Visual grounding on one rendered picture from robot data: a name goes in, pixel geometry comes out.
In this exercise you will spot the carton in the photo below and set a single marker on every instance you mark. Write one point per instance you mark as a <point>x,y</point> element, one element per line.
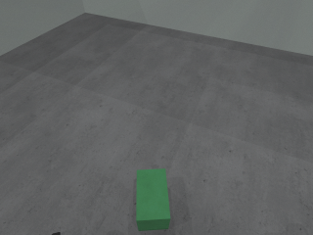
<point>152,202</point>

